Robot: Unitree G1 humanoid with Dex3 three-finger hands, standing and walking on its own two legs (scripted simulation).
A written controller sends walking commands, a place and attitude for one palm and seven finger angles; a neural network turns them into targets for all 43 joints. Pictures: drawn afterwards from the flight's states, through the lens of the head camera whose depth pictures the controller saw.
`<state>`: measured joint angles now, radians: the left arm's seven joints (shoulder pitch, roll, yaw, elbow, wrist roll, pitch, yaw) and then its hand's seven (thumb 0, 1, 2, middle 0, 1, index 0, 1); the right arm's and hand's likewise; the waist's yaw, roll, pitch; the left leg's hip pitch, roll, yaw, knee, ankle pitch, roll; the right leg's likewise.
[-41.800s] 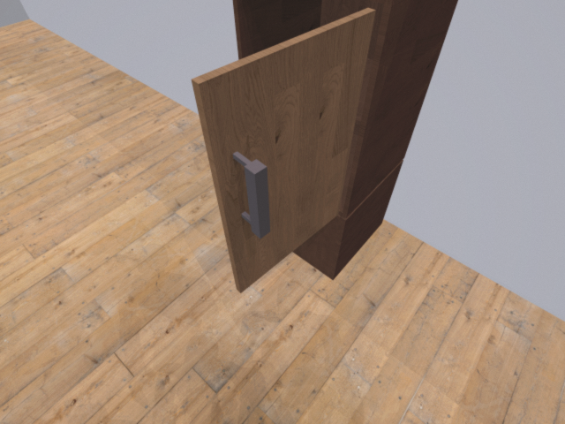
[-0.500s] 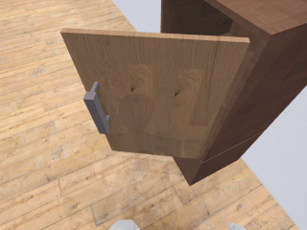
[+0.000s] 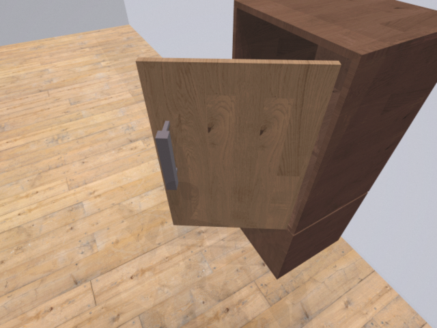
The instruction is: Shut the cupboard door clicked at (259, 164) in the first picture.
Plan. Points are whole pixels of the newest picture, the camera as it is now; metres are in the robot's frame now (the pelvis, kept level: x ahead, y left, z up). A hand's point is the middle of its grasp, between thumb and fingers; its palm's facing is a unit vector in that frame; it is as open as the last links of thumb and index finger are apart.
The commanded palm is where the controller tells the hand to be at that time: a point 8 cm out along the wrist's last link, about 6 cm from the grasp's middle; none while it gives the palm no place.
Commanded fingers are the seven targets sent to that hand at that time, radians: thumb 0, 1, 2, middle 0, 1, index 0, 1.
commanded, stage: come to a stop and stand still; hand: left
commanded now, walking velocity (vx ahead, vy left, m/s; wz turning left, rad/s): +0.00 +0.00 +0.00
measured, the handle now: (169, 156) +0.50 +0.16 +0.03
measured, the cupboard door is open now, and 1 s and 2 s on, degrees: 58 58 58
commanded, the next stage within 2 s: none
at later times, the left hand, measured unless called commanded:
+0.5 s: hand out of the picture -0.06 +0.19 -0.18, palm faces +0.05 -0.99 -0.15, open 7.4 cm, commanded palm none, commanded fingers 0.00 0.90 0.90 -0.20 -0.30 -0.20 -0.30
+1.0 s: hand out of the picture -0.11 +0.21 -0.17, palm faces +0.07 -0.98 -0.17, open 7.4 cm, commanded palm none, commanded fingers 0.00 0.90 0.90 -0.20 -0.30 -0.20 -0.30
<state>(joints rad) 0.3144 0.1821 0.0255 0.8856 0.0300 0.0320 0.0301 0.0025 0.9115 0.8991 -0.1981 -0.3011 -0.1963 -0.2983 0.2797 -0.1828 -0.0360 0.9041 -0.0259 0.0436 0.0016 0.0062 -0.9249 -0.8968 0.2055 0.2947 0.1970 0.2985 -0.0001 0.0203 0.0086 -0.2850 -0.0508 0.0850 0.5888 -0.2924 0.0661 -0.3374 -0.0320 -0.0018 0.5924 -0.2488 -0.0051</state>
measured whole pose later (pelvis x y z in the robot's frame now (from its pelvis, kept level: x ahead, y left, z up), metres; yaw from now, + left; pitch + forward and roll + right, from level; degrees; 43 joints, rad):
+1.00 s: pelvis -0.07 +0.04 +0.01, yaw +1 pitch -2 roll -1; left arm 0.41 0.15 0.01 1.04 0.03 0.00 0.03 0.00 0.91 0.90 -0.20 -0.30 -0.19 -0.30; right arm 0.26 -0.16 -0.02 1.05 -0.01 0.01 -0.01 0.01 -0.91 -0.90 0.20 0.29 0.20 0.30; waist 0.01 -0.01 0.01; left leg -0.26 -0.09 0.03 0.40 -0.13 0.09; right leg -0.25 -0.01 0.05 0.44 -0.21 0.01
